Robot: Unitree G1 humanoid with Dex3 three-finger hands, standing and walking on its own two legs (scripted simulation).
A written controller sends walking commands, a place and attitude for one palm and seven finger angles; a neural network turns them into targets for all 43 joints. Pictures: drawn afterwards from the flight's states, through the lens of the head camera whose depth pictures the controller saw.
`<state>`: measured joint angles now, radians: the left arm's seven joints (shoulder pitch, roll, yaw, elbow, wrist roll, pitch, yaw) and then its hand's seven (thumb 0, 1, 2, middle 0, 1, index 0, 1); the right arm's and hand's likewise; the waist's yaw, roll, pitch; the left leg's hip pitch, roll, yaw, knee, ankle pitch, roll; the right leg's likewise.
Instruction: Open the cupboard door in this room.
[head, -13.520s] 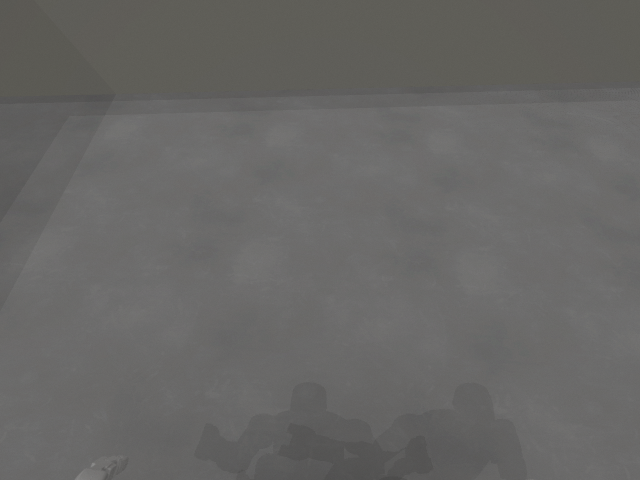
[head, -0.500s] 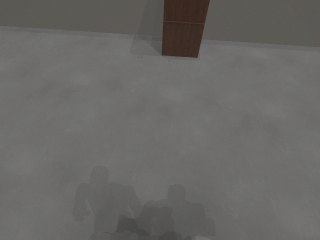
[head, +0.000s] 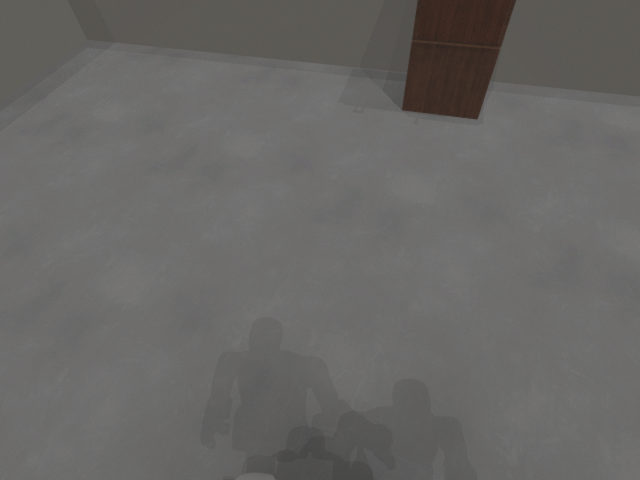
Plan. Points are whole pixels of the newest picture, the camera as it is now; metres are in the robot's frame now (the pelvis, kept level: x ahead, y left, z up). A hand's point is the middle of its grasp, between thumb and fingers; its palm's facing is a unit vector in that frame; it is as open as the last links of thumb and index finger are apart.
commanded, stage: stand and wait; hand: left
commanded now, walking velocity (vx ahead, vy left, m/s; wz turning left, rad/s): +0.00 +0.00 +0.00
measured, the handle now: out of the picture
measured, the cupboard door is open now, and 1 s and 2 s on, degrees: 0 0 0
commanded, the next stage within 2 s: turn or walk to find it in 0.70 s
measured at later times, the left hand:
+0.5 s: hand out of the picture -0.03 +0.20 -0.18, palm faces +0.03 -0.98 -0.19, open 7.4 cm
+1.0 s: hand out of the picture -0.02 +0.20 -0.18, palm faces +0.09 -0.97 -0.21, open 7.4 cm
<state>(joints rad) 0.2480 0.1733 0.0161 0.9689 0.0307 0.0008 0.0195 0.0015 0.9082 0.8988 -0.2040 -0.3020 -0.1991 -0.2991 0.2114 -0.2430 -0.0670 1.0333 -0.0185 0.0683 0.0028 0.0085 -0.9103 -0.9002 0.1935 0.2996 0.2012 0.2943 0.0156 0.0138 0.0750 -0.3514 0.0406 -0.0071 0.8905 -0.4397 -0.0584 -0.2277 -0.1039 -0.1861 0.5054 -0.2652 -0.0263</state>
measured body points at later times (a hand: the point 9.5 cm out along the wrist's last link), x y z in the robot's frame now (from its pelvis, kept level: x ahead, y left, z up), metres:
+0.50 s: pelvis -0.02 +0.03 +0.00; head -0.02 +0.02 +0.45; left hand -0.03 +0.25 -0.16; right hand +0.05 -0.20 -0.16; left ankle -0.04 +0.15 -0.74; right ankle -0.01 -0.10 -0.74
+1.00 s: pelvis -0.03 +0.02 -0.01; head -0.01 +0.02 +0.44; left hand -0.03 +0.25 -0.16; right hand -0.06 -0.19 -0.17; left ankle -0.04 +0.15 -0.74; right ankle -0.01 -0.10 -0.74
